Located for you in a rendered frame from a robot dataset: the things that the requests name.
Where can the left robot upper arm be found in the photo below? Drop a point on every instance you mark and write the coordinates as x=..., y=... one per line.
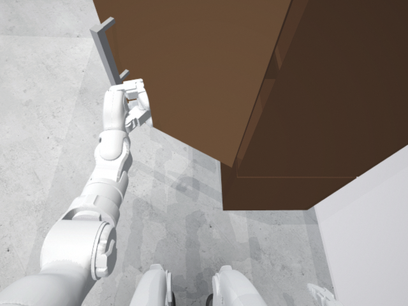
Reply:
x=76, y=255

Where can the cupboard door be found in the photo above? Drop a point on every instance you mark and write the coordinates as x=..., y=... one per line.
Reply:
x=203, y=63

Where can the robot left thigh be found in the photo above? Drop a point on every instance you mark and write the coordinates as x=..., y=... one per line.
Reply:
x=154, y=289

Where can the handle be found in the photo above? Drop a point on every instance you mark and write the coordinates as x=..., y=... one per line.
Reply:
x=105, y=53

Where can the robot right hand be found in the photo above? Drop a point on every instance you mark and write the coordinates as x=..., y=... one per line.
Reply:
x=322, y=295

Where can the robot right thigh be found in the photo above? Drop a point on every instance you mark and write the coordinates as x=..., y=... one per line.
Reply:
x=232, y=288

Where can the robot thigh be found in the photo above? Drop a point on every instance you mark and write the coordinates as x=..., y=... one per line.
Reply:
x=154, y=289
x=232, y=288

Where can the robot left forearm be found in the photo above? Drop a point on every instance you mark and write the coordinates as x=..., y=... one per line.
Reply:
x=104, y=192

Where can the robot left hand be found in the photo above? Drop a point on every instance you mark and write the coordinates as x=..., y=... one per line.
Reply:
x=116, y=109

